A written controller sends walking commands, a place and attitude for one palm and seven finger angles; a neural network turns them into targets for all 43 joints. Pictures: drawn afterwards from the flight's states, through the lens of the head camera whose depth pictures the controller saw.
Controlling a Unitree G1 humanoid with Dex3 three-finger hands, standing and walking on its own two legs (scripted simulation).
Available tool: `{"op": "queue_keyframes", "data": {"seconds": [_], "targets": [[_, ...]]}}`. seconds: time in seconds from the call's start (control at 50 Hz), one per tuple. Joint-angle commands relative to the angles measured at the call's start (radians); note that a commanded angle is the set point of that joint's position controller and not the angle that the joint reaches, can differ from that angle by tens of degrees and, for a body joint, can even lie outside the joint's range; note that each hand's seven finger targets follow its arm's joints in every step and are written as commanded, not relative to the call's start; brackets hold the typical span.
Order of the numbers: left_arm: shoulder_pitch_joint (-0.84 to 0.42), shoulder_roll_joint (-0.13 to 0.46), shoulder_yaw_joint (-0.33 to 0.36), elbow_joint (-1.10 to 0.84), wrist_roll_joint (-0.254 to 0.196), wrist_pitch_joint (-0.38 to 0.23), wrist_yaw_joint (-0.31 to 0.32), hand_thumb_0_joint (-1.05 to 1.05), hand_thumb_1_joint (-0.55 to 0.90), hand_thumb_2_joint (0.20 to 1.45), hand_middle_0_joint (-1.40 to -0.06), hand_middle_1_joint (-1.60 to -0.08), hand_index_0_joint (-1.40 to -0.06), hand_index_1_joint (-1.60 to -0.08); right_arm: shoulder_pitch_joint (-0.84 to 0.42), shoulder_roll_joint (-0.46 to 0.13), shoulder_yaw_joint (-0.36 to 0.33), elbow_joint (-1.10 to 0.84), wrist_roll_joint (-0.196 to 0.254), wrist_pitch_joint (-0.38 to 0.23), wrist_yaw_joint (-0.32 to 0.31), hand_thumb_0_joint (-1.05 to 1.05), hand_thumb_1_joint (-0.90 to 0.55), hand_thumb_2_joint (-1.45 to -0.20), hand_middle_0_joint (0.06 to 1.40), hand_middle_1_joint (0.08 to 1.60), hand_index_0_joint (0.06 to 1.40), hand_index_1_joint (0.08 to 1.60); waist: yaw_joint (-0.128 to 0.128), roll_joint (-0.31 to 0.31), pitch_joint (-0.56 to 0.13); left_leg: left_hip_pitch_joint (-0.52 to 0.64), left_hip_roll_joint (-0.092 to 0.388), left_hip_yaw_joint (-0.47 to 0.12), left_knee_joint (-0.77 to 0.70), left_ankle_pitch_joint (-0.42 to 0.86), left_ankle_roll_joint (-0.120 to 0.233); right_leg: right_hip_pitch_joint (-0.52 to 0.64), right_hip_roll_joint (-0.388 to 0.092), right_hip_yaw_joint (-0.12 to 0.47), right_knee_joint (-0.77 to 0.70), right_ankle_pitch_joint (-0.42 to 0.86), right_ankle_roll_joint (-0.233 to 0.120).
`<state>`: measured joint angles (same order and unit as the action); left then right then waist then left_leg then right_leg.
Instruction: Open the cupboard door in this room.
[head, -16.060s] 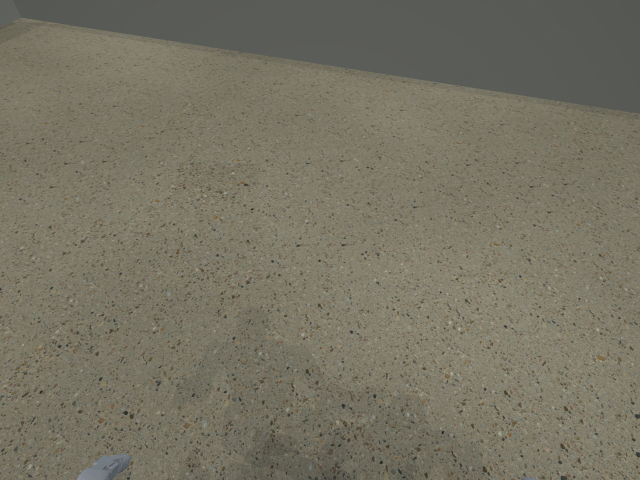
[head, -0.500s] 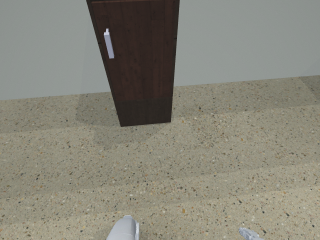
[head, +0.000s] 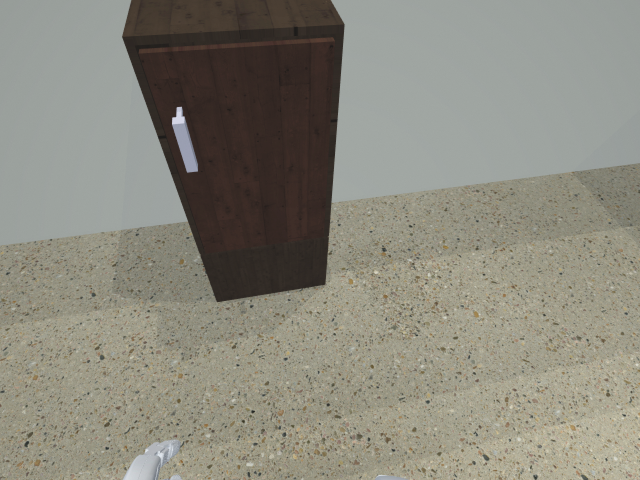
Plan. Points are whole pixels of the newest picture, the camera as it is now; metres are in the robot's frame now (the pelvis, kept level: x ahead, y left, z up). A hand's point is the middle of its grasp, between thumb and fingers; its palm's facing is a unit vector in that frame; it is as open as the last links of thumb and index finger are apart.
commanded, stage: turn to face it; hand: left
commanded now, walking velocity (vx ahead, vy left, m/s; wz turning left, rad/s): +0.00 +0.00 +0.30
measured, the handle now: (185, 139) +0.74 +0.29 -0.03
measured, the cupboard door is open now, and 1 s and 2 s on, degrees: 0 0 0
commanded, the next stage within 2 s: take the last steps up to it in 0.18 s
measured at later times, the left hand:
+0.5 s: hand out of the picture -0.02 +0.18 -0.18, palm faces +0.23 -0.95 -0.23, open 7.3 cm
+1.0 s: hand (220, 448) +0.20 +0.15 -0.18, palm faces +0.15 -0.96 -0.23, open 7.4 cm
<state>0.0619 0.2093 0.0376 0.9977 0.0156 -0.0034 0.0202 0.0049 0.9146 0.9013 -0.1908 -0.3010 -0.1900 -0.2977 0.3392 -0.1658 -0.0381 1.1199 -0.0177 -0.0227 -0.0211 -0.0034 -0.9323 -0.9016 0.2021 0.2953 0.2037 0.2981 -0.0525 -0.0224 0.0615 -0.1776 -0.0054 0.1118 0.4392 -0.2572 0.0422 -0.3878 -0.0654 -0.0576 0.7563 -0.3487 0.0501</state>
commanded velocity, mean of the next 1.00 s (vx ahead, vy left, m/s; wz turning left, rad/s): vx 0.19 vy -0.03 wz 0.07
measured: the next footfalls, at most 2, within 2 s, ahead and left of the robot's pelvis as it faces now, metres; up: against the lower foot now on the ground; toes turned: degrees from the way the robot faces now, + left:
right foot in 0.08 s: +0.08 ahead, -0.12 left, +0.00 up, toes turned -5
left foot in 0.52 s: +0.02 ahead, +0.12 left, +0.00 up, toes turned +15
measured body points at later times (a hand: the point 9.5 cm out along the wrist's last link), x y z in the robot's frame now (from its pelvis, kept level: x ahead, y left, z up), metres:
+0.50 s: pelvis +0.02 -0.02 +0.00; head +0.03 -0.01 +0.45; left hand -0.03 +0.23 -0.16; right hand +0.13 -0.25 -0.15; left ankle -0.03 +0.11 -0.73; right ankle +0.04 -0.11 -0.74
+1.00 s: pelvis +0.15 -0.05 -0.02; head +0.19 -0.07 +0.43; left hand +0.19 +0.20 -0.16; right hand +0.12 -0.27 -0.19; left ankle +0.01 +0.09 -0.69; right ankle +0.23 -0.13 -0.74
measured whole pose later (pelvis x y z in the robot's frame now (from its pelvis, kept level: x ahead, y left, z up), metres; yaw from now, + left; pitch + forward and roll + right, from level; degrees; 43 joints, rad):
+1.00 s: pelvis +0.15 -0.05 -0.02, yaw +8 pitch -1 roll +1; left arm 0.17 0.17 0.05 1.05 0.02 -0.07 -0.01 0.01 0.91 0.90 -0.19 -0.30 -0.19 -0.30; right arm 0.37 -0.16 -0.05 1.15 -0.01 0.00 -0.01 0.01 -0.91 -0.90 0.20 0.30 0.20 0.30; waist -0.02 0.04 0.10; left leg -0.21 0.09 0.04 0.97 -0.52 0.00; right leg -0.38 -0.07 -0.15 0.67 -0.26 -0.05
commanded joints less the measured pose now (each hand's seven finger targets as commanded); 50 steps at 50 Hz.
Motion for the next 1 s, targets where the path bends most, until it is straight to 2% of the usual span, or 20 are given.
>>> {"op": "queue_keyframes", "data": {"seconds": [0.0, 0.04, 0.08, 0.1, 0.14, 0.24, 0.38, 0.46, 0.48, 0.5, 0.52, 0.54, 0.66, 0.8, 0.84, 0.86, 0.88, 0.9, 0.92, 0.98], "targets": [[0.103, 0.034, 0.002, -0.016, -0.008, 0.003, 0.008, 0.000, 0.900, 0.900, -0.200, -0.300, -0.200, -0.300, -0.003, -0.143, -0.026, -0.051, -0.004, 0.002, -0.005, 0.000, -0.900, -0.900, 0.200, 0.300, 0.200, 0.300, 0.058, 0.181, -0.056, 0.006, 0.249, -0.236, -0.055, 0.594, 0.083, 0.127, 0.007, -0.014, -0.176, 0.057, 0.001], [0.162, 0.072, 0.009, 0.003, -0.006, -0.013, 0.012, 0.000, 0.900, 0.900, -0.200, -0.300, -0.200, -0.300, -0.009, -0.120, -0.024, -0.051, 0.005, 0.004, 0.000, 0.000, -0.900, -0.900, 0.200, 0.300, 0.200, 0.300, 0.089, 0.083, -0.062, -0.092, 0.186, -0.197, 0.034, 0.389, 0.010, 0.296, -0.045, 0.016, -0.359, 0.283, -0.008], [0.229, 0.183, 0.024, 0.015, 0.000, -0.026, 0.021, 0.000, 0.900, 0.900, -0.200, -0.300, -0.200, -0.300, -0.005, -0.053, -0.014, -0.081, 0.016, 0.014, 0.005, 0.000, -0.900, -0.900, 0.200, 0.300, 0.200, 0.300, 0.097, -0.212, -0.104, -0.256, 0.028, -0.052, 0.283, -0.278, -0.078, 0.390, -0.377, 0.275, -0.409, 0.630, -0.164], [0.212, 0.182, 0.021, 0.005, 0.000, -0.022, 0.018, 0.000, 0.900, 0.900, -0.200, -0.300, -0.200, -0.300, -0.015, -0.070, -0.024, -0.081, 0.016, 0.033, 0.002, 0.000, -0.900, -0.900, 0.200, 0.300, 0.200, 0.300, 0.097, -0.183, -0.084, -0.217, 0.039, -0.093, 0.425, -0.361, -0.073, 0.276, -0.398, 0.266, -0.444, 0.569, -0.223], [0.131, 0.127, 0.020, -0.015, -0.003, -0.017, 0.025, 0.000, 0.900, 0.900, -0.200, -0.300, -0.200, -0.300, -0.009, -0.065, -0.027, -0.056, 0.008, 0.054, 0.004, 0.000, -0.900, -0.900, 0.200, 0.300, 0.200, 0.300, 0.064, -0.149, -0.002, -0.237, 0.067, -0.113, 0.573, -0.282, -0.077, 0.187, -0.327, 0.195, -0.464, 0.483, -0.221], [0.157, 0.102, 0.019, -0.018, 0.001, -0.023, 0.020, 0.000, 0.900, 0.900, -0.200, -0.300, -0.200, -0.300, -0.023, -0.050, -0.031, -0.062, 0.010, 0.064, 0.015, 0.000, -0.900, -0.900, 0.200, 0.300, 0.200, 0.300, 0.050, -0.121, -0.035, -0.235, 0.060, -0.101, 0.602, -0.184, -0.091, 0.206, -0.251, 0.057, -0.443, 0.535, -0.180], [0.243, 0.124, 0.031, 0.032, 0.015, -0.030, 0.002, 0.000, 0.900, 0.900, -0.200, -0.300, -0.200, -0.300, -0.134, -0.049, -0.019, -0.114, -0.001, 0.037, 0.028, 0.000, -0.900, -0.900, 0.200, 0.300, 0.200, 0.300, 0.097, -0.167, -0.039, -0.190, 0.069, -0.039, 0.302, -0.197, -0.077, 0.243, -0.251, 0.122, -0.537, 0.048, -0.194], [0.224, 0.124, 0.027, 0.060, 0.001, -0.025, -0.009, 0.000, 0.900, 0.900, -0.200, -0.300, -0.200, -0.300, -0.023, -0.059, -0.013, -0.073, -0.001, 0.008, 0.023, 0.000, -0.900, -0.900, 0.200, 0.300, 0.200, 0.300, 0.031, -0.060, -0.067, 0.108, 0.051, 0.007, -0.035, -0.051, -0.058, 0.099, -0.183, 0.046, -0.440, -0.119, -0.134], [0.220, 0.087, 0.019, 0.051, -0.007, -0.023, -0.014, 0.000, 0.900, 0.900, -0.200, -0.300, -0.200, -0.300, 0.025, -0.110, -0.022, -0.057, -0.002, -0.001, 0.015, 0.000, -0.900, -0.900, 0.200, 0.300, 0.200, 0.300, 0.008, 0.101, -0.073, 0.225, 0.141, -0.128, -0.118, -0.110, -0.029, -0.032, -0.122, -0.010, -0.313, -0.147, -0.087], [0.202, 0.035, 0.006, 0.025, -0.009, -0.022, -0.024, 0.000, 0.900, 0.900, -0.200, -0.300, -0.200, -0.300, 0.077, -0.198, -0.041, -0.050, -0.011, -0.002, 0.010, 0.000, -0.900, -0.900, 0.200, 0.300, 0.200, 0.300, -0.021, 0.334, -0.032, 0.253, 0.340, -0.407, -0.240, -0.293, 0.050, -0.196, -0.018, -0.118, -0.091, -0.163, -0.038], [0.132, 0.051, 0.004, -0.006, 0.003, -0.020, -0.028, 0.000, 0.900, 0.900, -0.200, -0.300, -0.200, -0.300, 0.092, -0.234, -0.047, -0.060, -0.011, 0.008, 0.007, 0.000, -0.900, -0.900, 0.200, 0.300, 0.200, 0.300, -0.041, 0.303, 0.067, 0.160, 0.426, -0.498, -0.330, -0.387, 0.115, -0.259, -0.010, -0.074, 0.075, -0.185, -0.045], [0.124, 0.053, 0.013, -0.014, 0.010, -0.020, -0.034, 0.000, 0.900, 0.900, -0.200, -0.300, -0.200, -0.300, 0.053, -0.227, -0.045, -0.069, -0.014, 0.008, 0.005, 0.000, -0.900, -0.900, 0.200, 0.300, 0.200, 0.300, -0.024, 0.242, 0.111, 0.103, 0.431, -0.479, -0.345, -0.400, 0.143, -0.280, -0.044, -0.022, 0.156, -0.151, -0.053], [0.218, 0.040, 0.016, 0.050, 0.009, -0.012, -0.049, 0.000, 0.900, 0.900, -0.200, -0.300, -0.200, -0.300, 0.000, -0.151, -0.023, -0.079, -0.001, -0.029, -0.004, 0.000, -0.900, -0.900, 0.200, 0.300, 0.200, 0.300, 0.045, 0.152, 0.082, 0.107, 0.277, -0.187, -0.290, 0.035, 0.091, -0.245, -0.054, 0.004, 0.279, 0.082, -0.017], [0.104, 0.011, 0.015, -0.001, 0.001, -0.019, -0.052, 0.000, 0.900, 0.900, -0.200, -0.300, -0.200, -0.300, 0.060, -0.148, -0.038, -0.043, -0.012, -0.032, -0.007, 0.000, -0.900, -0.900, 0.200, 0.300, 0.200, 0.300, 0.019, 0.168, 0.080, 0.110, 0.293, -0.119, -0.208, 0.224, 0.098, -0.137, -0.051, -0.052, -0.048, 0.056, -0.019], [0.166, 0.019, 0.022, 0.019, 0.001, -0.028, -0.051, 0.000, 0.900, 0.900, -0.200, -0.300, -0.200, -0.300, 0.040, -0.154, -0.043, -0.036, -0.013, -0.028, -0.006, 0.000, -0.900, -0.900, 0.200, 0.300, 0.200, 0.300, 0.048, 0.169, 0.046, 0.064, 0.281, -0.101, -0.124, 0.245, 0.070, 0.018, -0.014, -0.079, -0.145, 0.101, -0.034], [0.263, 0.034, 0.029, 0.055, 0.003, -0.035, -0.049, 0.000, 0.900, 0.900, -0.200, -0.300, -0.200, -0.300, 0.029, -0.151, -0.041, -0.034, -0.009, -0.026, -0.006, 0.000, -0.900, -0.900, 0.200, 0.300, 0.200, 0.300, 0.095, 0.117, -0.001, 0.025, 0.252, -0.073, -0.021, 0.267, 0.046, 0.162, 0.012, -0.096, -0.214, 0.163, -0.043], [0.401, 0.084, 0.039, 0.100, 0.008, -0.048, -0.043, 0.000, 0.900, 0.900, -0.200, -0.300, -0.200, -0.300, 0.032, -0.136, -0.040, -0.033, -0.001, -0.029, 0.000, 0.000, -0.900, -0.900, 0.200, 0.300, 0.200, 0.300, 0.157, 0.007, -0.079, -0.054, 0.189, -0.023, 0.170, 0.236, 0.009, 0.361, -0.011, -0.048, -0.269, 0.197, -0.058], [0.517, 0.186, 0.064, 0.135, 0.018, -0.061, -0.026, 0.000, 0.900, 0.900, -0.200, -0.300, -0.200, -0.300, 0.065, -0.064, -0.027, -0.050, 0.010, -0.034, 0.010, 0.000, -0.900, -0.900, 0.200, 0.300, 0.200, 0.300, 0.192, -0.280, -0.181, -0.257, 0.076, 0.049, 0.468, -0.068, -0.031, 0.554, -0.245, 0.255, -0.357, 0.195, -0.127], [0.548, 0.231, 0.066, 0.135, -0.002, -0.057, -0.016, 0.000, 0.900, 0.900, -0.200, -0.300, -0.200, -0.300, 0.040, -0.059, -0.020, -0.088, 0.016, -0.023, 0.011, 0.000, -0.900, -0.900, 0.200, 0.300, 0.200, 0.300, 0.186, -0.339, -0.192, -0.344, 0.028, -0.023, 0.690, -0.367, -0.026, 0.534, -0.377, 0.463, -0.480, 0.224, -0.201], [0.299, 0.138, 0.046, 0.071, -0.005, -0.051, -0.007, 0.000, 0.900, 0.900, -0.200, -0.300, -0.200, -0.300, -0.042, -0.059, -0.030, -0.073, 0.007, -0.011, 0.016, 0.000, -0.900, -0.900, 0.200, 0.300, 0.200, 0.300, 0.114, -0.141, -0.008, -0.385, 0.126, -0.125, 0.834, -0.170, -0.015, 0.233, -0.320, 0.357, -0.549, -0.042, -0.210]]}}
